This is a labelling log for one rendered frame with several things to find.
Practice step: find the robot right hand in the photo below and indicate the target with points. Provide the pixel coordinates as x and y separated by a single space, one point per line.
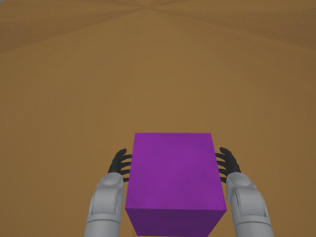
230 163

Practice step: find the robot left hand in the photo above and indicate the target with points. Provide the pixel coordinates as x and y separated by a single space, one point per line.
117 165

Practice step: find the robot left forearm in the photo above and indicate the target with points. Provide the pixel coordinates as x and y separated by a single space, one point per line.
104 214

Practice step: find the robot right forearm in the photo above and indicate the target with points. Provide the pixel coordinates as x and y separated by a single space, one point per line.
249 210

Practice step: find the carton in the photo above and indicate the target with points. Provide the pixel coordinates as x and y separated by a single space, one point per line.
174 187

